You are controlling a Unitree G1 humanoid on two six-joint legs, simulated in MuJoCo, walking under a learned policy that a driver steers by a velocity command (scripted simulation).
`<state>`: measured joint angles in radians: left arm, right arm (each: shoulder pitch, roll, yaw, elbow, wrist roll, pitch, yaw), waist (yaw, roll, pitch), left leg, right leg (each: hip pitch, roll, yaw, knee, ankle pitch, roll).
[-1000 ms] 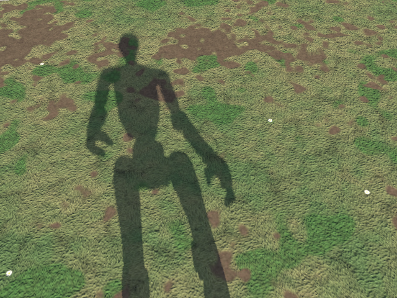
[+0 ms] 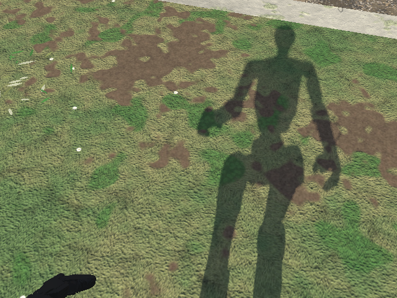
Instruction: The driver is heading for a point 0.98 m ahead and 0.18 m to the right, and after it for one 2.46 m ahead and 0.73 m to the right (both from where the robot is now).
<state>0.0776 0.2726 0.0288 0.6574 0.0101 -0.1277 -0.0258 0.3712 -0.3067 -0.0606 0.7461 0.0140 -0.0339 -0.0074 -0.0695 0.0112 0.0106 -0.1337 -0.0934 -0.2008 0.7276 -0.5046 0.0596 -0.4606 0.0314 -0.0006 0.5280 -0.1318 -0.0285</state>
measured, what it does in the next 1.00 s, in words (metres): walks ahead: left foot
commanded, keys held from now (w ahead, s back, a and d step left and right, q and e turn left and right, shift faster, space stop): w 0.42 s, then w+e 0.58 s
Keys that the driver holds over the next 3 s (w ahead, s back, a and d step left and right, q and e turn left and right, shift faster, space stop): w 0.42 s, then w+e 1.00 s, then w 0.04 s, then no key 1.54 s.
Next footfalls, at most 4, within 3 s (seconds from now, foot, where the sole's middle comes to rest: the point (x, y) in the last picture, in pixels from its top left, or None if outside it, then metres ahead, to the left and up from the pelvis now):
0.46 left None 0.41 0.14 -0.76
1.02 right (226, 239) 0.67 -0.12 -0.76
1.48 left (195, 165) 1.00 -0.03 -0.76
1.86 right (255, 181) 0.91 -0.26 -0.76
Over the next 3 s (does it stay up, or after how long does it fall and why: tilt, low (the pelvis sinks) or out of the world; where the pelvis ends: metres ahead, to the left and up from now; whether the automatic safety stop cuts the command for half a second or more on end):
stays up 0.92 -0.12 0.02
